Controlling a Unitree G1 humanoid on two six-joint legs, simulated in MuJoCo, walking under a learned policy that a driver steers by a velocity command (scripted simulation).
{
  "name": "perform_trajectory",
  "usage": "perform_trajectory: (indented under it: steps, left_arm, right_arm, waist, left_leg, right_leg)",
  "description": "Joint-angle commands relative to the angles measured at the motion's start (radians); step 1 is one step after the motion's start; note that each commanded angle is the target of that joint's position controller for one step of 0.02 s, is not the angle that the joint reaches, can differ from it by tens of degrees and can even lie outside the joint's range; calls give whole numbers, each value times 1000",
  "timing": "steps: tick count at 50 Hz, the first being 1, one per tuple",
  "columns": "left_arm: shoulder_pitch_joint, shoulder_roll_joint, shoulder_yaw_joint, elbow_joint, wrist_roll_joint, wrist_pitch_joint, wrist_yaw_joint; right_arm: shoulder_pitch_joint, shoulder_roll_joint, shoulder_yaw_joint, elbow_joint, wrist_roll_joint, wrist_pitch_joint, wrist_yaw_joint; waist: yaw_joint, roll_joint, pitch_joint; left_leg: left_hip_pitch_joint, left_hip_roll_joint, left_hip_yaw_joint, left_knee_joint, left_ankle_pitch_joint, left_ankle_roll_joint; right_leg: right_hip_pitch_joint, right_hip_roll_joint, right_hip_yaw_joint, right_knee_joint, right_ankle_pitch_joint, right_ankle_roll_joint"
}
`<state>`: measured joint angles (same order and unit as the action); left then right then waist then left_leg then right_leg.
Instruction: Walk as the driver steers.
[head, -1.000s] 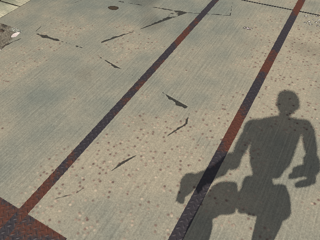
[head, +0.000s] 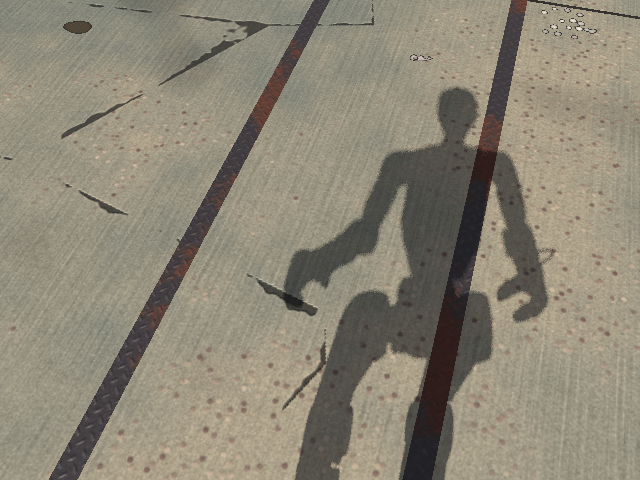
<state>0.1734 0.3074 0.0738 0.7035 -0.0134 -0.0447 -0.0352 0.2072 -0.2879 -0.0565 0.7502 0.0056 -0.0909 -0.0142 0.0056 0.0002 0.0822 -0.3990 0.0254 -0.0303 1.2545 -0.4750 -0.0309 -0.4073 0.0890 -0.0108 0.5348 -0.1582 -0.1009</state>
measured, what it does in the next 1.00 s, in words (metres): walks ahead, turning right: left foot, then right foot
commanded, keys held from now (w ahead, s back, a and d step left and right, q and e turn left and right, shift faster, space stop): e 0.96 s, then w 0.04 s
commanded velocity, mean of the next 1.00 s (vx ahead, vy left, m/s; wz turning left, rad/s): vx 0.07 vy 0.00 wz -0.58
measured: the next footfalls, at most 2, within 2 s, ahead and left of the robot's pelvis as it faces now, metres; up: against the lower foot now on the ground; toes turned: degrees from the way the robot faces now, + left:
left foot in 0.34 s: +0.29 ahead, +0.12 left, +0.00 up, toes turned -18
right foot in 0.74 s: +0.14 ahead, -0.10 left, +0.00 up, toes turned -28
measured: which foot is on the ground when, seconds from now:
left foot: up 0.00-0.32, down 0.34-0.74, up 0.76-1.00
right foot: down 0.00-0.34, up 0.36-0.72, down 0.74-1.00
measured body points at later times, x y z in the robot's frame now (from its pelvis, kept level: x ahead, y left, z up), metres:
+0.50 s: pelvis +0.16 +0.04 +0.01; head +0.20 +0.04 +0.45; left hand +0.39 +0.27 -0.09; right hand +0.24 -0.27 -0.08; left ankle +0.25 +0.14 -0.73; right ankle +0.07 -0.06 -0.64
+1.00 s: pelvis +0.14 +0.00 +0.02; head +0.16 -0.05 +0.46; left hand +0.43 +0.15 -0.06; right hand +0.12 -0.33 -0.10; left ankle +0.25 +0.13 -0.66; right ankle +0.11 -0.08 -0.73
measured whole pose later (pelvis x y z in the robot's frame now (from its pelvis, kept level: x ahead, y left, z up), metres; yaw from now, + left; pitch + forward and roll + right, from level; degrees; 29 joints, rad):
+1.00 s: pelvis +0.14 +0.00 +0.02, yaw -36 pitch +2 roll +3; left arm 0.22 0.30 0.06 0.60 -0.01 0.03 0.03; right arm 0.10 -0.32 -0.09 0.72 0.00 0.02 -0.03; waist 0.01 0.03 0.04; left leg -0.53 -0.01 -0.05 0.99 -0.33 -0.08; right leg -0.29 0.05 0.12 0.46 -0.21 -0.05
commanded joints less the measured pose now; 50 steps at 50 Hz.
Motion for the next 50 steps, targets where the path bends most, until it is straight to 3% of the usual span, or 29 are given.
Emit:
perform_trajectory:
  steps: [1,4,7,12,15,16,17,18,19,20,21,22,24,25,28,32,34,36,37,38,39,40,42,43,45,48,50]
  left_arm:
    - [12,119,33,-84,13,-6,19]
    - [14,158,45,-75,11,1,35]
    - [19,161,47,-71,-7,31,57]
    - [37,154,45,-77,-6,67,72]
    - [-2,141,39,-98,-7,71,72]
    - [-22,127,35,-109,-7,69,72]
    - [1,76,18,-128,10,64,71]
    - [139,38,9,-127,11,59,70]
    - [174,131,27,-113,11,57,64]
    - [129,190,48,-96,-3,67,64]
    - [94,188,53,-89,-8,83,69]
    - [75,175,52,-94,-9,98,72]
    - [59,116,37,-112,-13,111,66]
    - [49,94,31,-121,-14,110,65]
    - [14,76,22,-146,-7,104,58]
    - [9,92,25,-160,-5,106,38]
    - [30,98,33,-158,-4,109,28]
    - [98,102,44,-132,0,109,26]
    - [125,145,59,-130,5,106,33]
    - [127,264,80,-162,7,101,53]
    - [137,265,75,-177,49,78,42]
    - [96,235,65,-171,54,58,39]
    - [6,169,47,-175,15,50,49]
    - [-16,159,39,-178,7,53,56]
    - [-5,143,31,-178,13,58,66]
    - [26,154,37,-171,8,63,75]
    - [48,150,37,-164,3,65,77]
  right_arm:
    - [16,-135,-38,-85,-15,1,-11]
    - [24,-86,-22,-86,-23,27,-20]
    - [-42,-74,-12,-98,-21,34,-18]
    - [-154,-95,-16,-125,-8,34,1]
    - [-119,-118,-31,-122,-9,18,8]
    - [-85,-127,-37,-115,-13,9,6]
    - [-48,-190,-50,-121,-31,7,-3]
    - [-53,-234,-57,-121,-57,24,-11]
    - [-8,-188,-54,-109,-37,36,-9]
    - [-27,-132,-39,-125,-28,40,-10]
    - [-57,-107,-32,-129,-26,50,-12]
    - [-87,-96,-27,-136,-19,58,-14]
    - [-114,-116,-31,-131,-27,73,-21]
    - [-110,-120,-34,-127,-30,78,-24]
    - [-105,-142,-46,-119,-27,87,-29]
    - [-116,-173,-59,-110,-12,95,-19]
    - [-123,-182,-62,-103,1,96,-16]
    - [-113,-162,-59,-86,16,100,-15]
    - [-67,-122,-51,-66,8,102,-10]
    - [-61,-62,-30,-106,-45,102,-3]
    - [-184,-108,-45,-145,-31,94,-15]
    - [-196,-134,-55,-141,-8,95,-21]
    - [-143,-140,-65,-100,-14,101,-34]
    - [-125,-138,-67,-95,-21,102,-34]
    - [-112,-119,-63,-92,-13,97,-26]
    - [-147,-93,-51,-102,-6,92,-21]
    - [-145,-89,-44,-95,-1,87,-7]
  waist:
    - [-24,-3,-166]
    - [-40,-30,-176]
    - [-17,-74,-216]
    - [25,-116,-207]
    - [-10,-151,-188]
    - [-36,-147,-188]
    - [-27,-39,-253]
    - [53,231,-291]
    - [30,264,-327]
    - [4,162,-274]
    - [3,106,-233]
    - [4,98,-197]
    - [12,132,-152]
    - [5,155,-154]
    - [-16,178,-197]
    - [-23,193,-211]
    - [-7,187,-201]
    - [25,151,-193]
    - [21,20,-162]
    - [-20,-321,-142]
    - [69,-269,-174]
    - [44,-185,-141]
    - [-3,-128,-130]
    - [-16,-137,-137]
    - [-21,-137,-171]
    - [1,-132,-171]
    - [21,-145,-191]
  left_leg:
    - [-182,55,-52,-44,70,-14]
    - [-155,24,-24,-213,152,-52]
    - [-114,-14,-22,-395,311,-71]
    - [-88,-57,-58,-598,343,-63]
    - [-11,-63,-71,-768,353,-24]
    - [87,-34,-72,-872,490,4]
    - [260,143,-203,-863,728,72]
    - [452,370,-466,-841,1062,268]
    - [460,448,-604,-862,972,353]
    - [416,381,-481,-852,871,322]
    - [366,311,-360,-852,781,274]
    - [311,273,-293,-870,698,250]
    - [217,209,-174,-918,625,232]
    - [221,201,-140,-928,626,237]
    - [258,237,-90,-927,661,261]
    - [245,272,-49,-927,591,256]
    - [234,279,-31,-901,526,230]
    - [161,245,27,-809,401,155]
    - [34,186,106,-659,253,69]
    - [-249,33,189,-333,-158,-44]
    - [-297,-25,11,-161,-210,-40]
    - [-303,-4,-28,-98,-123,-24]
    - [-296,14,-43,-111,27,-21]
    - [-263,5,-38,-96,72,-33]
    - [-224,-18,-33,-92,121,-46]
    - [-224,-31,-40,-256,142,-58]
    - [-181,-25,-30,-381,165,-54]
  right_leg:
    - [250,-278,329,-202,630,-210]
    - [169,-229,249,-196,735,-191]
    - [161,-180,223,-155,648,-132]
    - [211,-189,348,-88,416,-91]
    - [247,-179,445,-17,310,-60]
    - [219,-143,441,33,247,-29]
    - [132,-79,369,190,54,20]
    - [-98,75,227,405,-527,91]
    - [-186,18,179,600,-581,138]
    - [-208,-20,176,700,-501,161]
    - [-220,-42,153,732,-429,178]
    - [-220,-59,144,732,-383,189]
    - [-164,-73,84,652,-312,195]
    - [-150,-74,59,602,-301,197]
    - [-94,-108,34,455,-280,191]
    - [20,-122,-6,276,-226,158]
    - [76,-113,-31,160,-176,126]
    - [214,-74,-55,-24,-57,71]
    - [311,-137,76,-131,74,20]
    - [416,-411,463,-164,389,-120]
    - [298,-475,567,-218,339,-254]
    - [272,-419,482,-227,252,-217]
    - [264,-327,374,-204,196,-119]
    - [244,-305,348,-196,249,-112]
    - [253,-282,331,-185,305,-117]
    - [310,-268,353,-167,289,-118]
    - [316,-257,375,-202,-29,-117]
